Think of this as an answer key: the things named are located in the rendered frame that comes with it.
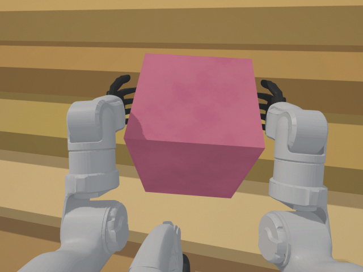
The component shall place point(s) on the robot right forearm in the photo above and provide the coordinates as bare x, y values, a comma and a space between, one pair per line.
300, 153

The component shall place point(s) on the left robot hand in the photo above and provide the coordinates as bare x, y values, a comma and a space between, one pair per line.
121, 93

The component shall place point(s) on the right robot hand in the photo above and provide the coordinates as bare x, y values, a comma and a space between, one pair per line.
277, 97

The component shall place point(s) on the robot left forearm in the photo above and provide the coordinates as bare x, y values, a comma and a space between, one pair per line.
91, 139

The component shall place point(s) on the left robot thigh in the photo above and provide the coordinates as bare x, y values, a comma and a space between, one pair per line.
156, 250

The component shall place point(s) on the robot left shin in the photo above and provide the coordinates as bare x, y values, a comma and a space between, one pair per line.
176, 262

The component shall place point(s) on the robot right upper arm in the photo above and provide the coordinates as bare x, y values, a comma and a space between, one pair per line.
298, 241

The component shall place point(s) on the carton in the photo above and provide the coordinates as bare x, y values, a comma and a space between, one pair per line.
194, 126

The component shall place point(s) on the robot left upper arm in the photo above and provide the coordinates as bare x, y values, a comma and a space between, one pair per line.
91, 232

